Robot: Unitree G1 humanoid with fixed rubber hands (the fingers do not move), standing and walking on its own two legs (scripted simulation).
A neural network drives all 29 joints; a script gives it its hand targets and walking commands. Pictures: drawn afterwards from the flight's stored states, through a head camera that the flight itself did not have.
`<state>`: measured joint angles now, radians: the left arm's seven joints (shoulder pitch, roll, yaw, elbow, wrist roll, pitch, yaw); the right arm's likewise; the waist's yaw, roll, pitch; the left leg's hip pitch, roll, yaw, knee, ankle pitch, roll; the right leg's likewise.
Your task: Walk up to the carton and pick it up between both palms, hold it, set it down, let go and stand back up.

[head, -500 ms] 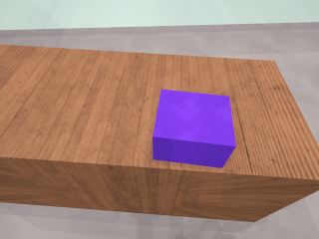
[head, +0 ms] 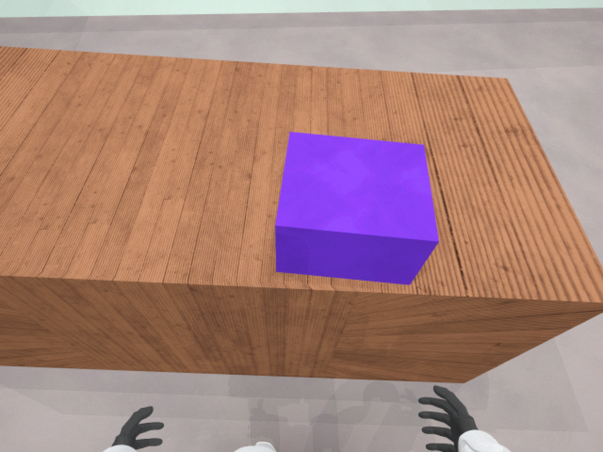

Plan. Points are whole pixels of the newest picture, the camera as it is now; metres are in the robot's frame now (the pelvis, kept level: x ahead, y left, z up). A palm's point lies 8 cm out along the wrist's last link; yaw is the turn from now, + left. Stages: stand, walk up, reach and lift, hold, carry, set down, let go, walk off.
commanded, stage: reach and lift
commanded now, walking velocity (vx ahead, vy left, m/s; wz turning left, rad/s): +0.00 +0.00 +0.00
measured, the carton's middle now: (349, 208) +0.50 -0.04 -0.03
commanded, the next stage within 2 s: none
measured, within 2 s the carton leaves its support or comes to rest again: neither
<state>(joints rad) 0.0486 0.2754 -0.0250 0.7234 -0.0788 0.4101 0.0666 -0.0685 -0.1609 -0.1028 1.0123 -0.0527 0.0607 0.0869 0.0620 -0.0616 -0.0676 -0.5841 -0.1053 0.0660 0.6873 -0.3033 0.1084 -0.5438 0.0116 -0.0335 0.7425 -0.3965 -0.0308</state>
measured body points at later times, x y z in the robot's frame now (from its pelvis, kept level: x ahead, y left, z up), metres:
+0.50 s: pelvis -0.03 -0.06 +0.02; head -0.03 -0.05 +0.47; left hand +0.14 +0.19 -0.08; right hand +0.16 -0.23 -0.08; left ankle +0.02 +0.05 -0.71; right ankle -0.02 -0.10 -0.71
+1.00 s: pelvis +0.00 -0.06 +0.02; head +0.00 -0.05 +0.47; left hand +0.19 +0.19 -0.06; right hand +0.20 -0.25 -0.05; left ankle +0.02 +0.05 -0.71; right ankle -0.02 -0.10 -0.71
